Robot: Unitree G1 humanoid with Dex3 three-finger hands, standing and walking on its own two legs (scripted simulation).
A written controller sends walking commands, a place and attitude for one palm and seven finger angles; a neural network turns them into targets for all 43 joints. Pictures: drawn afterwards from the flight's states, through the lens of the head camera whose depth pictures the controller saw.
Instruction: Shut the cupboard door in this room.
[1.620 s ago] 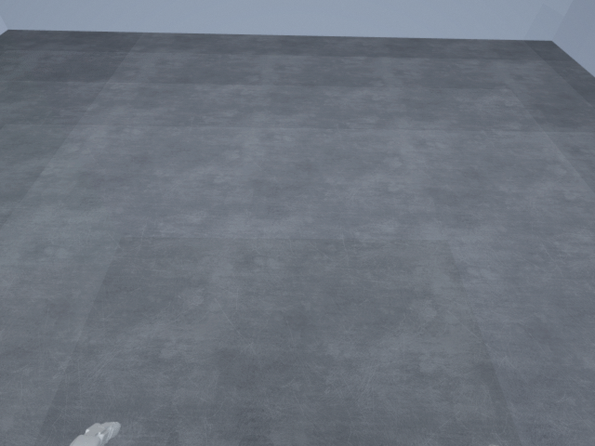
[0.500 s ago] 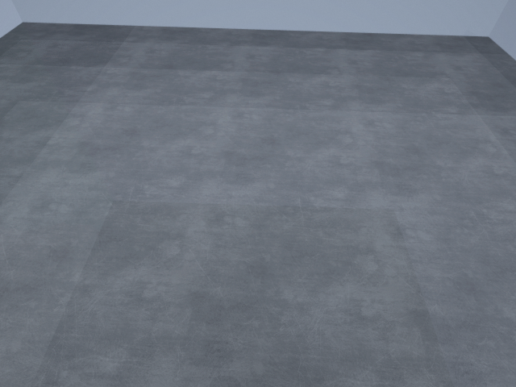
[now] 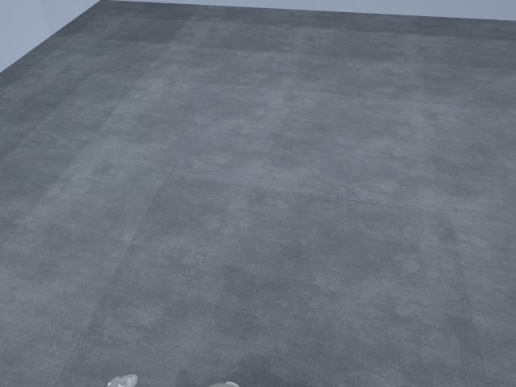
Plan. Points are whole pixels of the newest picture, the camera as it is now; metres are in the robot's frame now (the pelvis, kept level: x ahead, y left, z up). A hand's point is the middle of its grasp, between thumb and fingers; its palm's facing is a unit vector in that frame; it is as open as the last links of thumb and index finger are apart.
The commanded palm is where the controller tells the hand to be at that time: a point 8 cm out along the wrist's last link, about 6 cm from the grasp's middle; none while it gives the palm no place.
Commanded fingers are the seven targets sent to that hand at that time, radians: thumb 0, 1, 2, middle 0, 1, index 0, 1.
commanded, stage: turn or walk to find it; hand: left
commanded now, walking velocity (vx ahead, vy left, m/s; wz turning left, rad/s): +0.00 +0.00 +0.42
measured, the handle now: out of the picture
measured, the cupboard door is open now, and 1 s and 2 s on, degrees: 85 85 85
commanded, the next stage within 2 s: stand and wait in 1.50 s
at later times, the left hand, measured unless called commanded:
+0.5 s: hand out of the picture -0.07 +0.26 -0.18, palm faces +0.27 -0.93 -0.23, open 7.4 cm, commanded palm none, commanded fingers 0.00 0.90 0.90 -0.20 -0.30 -0.20 -0.30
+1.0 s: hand out of the picture -0.06 +0.21 -0.13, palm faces +0.44 -0.85 -0.29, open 7.4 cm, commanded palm none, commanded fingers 0.00 0.90 0.90 -0.20 -0.30 -0.20 -0.30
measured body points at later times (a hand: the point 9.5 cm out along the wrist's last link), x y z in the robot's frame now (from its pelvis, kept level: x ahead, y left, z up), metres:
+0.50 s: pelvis -0.04 +0.04 +0.00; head -0.02 +0.08 +0.45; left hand -0.08 +0.30 -0.16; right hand +0.11 -0.18 -0.12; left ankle -0.06 +0.13 -0.73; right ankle -0.03 -0.10 -0.67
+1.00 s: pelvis -0.06 -0.01 +0.01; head -0.04 -0.03 +0.46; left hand -0.09 +0.25 -0.11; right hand +0.07 -0.23 -0.16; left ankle -0.11 +0.12 -0.66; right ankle -0.03 -0.09 -0.73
